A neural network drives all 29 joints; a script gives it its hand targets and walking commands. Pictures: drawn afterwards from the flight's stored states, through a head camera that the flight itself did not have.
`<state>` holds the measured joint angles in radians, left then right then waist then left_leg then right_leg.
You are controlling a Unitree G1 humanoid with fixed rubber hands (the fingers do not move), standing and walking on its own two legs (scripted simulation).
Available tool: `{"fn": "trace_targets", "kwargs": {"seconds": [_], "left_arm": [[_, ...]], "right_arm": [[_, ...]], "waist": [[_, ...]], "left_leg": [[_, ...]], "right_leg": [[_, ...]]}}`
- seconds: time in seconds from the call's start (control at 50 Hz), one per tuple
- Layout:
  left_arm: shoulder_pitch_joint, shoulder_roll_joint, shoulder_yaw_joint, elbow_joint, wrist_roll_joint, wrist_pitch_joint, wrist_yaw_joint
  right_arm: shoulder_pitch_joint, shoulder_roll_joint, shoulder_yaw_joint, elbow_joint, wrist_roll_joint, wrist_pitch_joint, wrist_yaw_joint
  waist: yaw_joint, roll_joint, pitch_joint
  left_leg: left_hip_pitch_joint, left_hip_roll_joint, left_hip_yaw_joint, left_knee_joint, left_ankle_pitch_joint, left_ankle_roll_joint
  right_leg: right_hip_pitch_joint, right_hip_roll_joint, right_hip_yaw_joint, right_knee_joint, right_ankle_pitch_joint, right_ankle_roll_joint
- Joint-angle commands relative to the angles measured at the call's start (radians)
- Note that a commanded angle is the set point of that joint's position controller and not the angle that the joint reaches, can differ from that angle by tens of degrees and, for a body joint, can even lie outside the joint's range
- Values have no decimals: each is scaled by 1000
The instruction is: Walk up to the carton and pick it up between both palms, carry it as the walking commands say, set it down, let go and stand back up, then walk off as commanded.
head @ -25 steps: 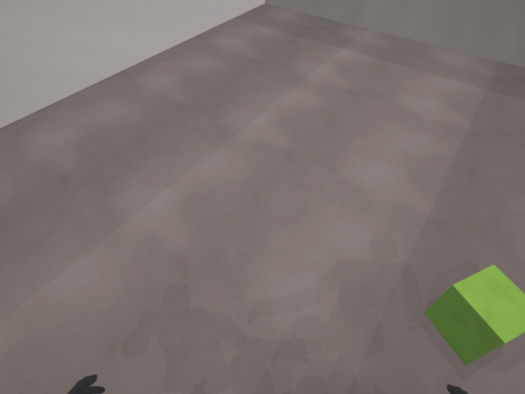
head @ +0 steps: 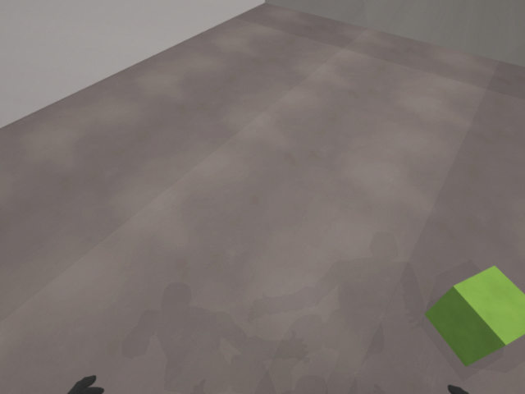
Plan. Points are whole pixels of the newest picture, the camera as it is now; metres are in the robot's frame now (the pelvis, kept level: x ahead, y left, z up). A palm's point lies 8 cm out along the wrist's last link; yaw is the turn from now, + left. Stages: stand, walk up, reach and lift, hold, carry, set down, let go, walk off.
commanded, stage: stand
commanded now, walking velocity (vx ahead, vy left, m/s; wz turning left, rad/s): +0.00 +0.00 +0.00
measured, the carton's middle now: (480, 316) +0.51 -0.77 -0.66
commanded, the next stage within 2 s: walk up in 0.18 s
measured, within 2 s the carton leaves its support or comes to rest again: neither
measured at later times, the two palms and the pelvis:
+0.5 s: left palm out of the picture +0.14 +0.30 -0.10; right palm out of the picture +0.08 -0.37 -0.08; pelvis +0.00 -0.01 -0.01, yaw -9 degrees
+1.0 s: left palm (219, 271) +0.36 +0.10 -0.09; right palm out of the picture -0.05 -0.46 -0.08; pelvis +0.09 -0.12 -0.03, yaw -32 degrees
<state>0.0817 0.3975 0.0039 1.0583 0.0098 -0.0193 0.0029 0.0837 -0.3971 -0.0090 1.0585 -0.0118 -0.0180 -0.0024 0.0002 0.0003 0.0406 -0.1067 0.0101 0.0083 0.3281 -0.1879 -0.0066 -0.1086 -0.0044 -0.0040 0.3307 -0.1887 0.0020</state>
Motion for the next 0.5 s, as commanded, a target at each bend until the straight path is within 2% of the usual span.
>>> {"fn": "trace_targets", "kwargs": {"seconds": [0.0,0.34,0.36,0.38,0.4,0.42,0.44,0.48], "left_arm": [[-35,174,31,-42,0,-9,4],[-32,176,32,-41,0,-9,5],[4,228,90,-197,26,36,-55],[-74,203,95,-234,24,49,-87],[-90,175,100,-288,38,62,-102],[-54,179,109,-302,48,70,-109],[-11,180,116,-306,43,72,-121],[45,183,140,-320,36,74,-147]], "right_arm": [[-34,-174,-30,-42,0,-9,-4],[-30,-175,-30,-43,0,-9,-5],[23,-296,-103,-115,-22,-27,-15],[151,-327,-121,-106,-26,-31,-27],[186,-381,-148,-126,-27,-38,-35],[132,-366,-157,-169,-25,-46,-38],[93,-334,-155,-198,-29,-51,-39],[32,-318,-154,-224,-32,-58,-39]], "waist": [[0,0,-61],[0,0,-60],[-31,-41,-40],[-83,31,-52],[-107,145,-64],[-74,82,-60],[-44,39,-54],[-1,85,1]], "left_leg": [[12,122,-92,-44,145,32],[17,123,-91,-48,151,32],[193,109,-10,107,-23,74],[241,234,-129,57,-24,124],[237,457,-256,-73,2,229],[152,541,-251,-85,35,273],[103,524,-187,-85,19,258],[-3,444,-49,-98,-28,211]], "right_leg": [[1,-125,94,-47,147,-29],[6,-126,94,-51,155,-29],[-289,-42,172,95,61,-75],[-436,-26,122,257,-143,-57],[-549,-60,94,476,-285,-22],[-548,-128,112,606,-263,2],[-523,-155,115,627,-244,10],[-439,-166,83,566,-192,24]]}}
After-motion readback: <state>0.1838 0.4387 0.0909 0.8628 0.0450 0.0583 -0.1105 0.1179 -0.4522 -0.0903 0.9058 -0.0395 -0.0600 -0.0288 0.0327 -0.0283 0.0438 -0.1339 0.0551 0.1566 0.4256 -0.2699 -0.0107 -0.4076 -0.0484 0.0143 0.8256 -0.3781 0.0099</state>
